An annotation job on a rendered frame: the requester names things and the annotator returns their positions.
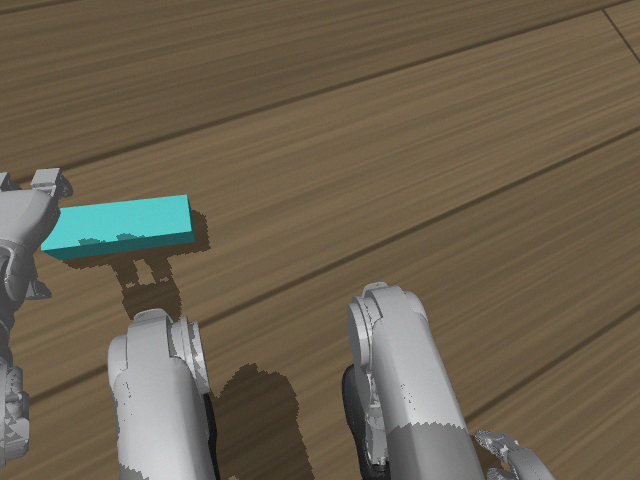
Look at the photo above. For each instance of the carton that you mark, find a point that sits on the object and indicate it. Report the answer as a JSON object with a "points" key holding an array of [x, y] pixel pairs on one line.
{"points": [[98, 229]]}

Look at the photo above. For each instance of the left robot hand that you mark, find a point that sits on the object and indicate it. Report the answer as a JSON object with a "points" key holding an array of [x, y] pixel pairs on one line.
{"points": [[27, 217]]}

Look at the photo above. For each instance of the right robot hand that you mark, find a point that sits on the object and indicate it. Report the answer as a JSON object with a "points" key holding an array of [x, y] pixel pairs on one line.
{"points": [[523, 462]]}

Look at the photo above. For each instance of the left robot foot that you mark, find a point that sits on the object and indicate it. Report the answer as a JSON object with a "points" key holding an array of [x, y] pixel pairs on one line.
{"points": [[212, 432]]}

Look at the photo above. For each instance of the left robot arm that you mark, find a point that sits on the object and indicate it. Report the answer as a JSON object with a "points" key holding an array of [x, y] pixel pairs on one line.
{"points": [[16, 266]]}

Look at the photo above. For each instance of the right robot foot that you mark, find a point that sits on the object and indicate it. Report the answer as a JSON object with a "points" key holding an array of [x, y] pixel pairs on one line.
{"points": [[356, 422]]}

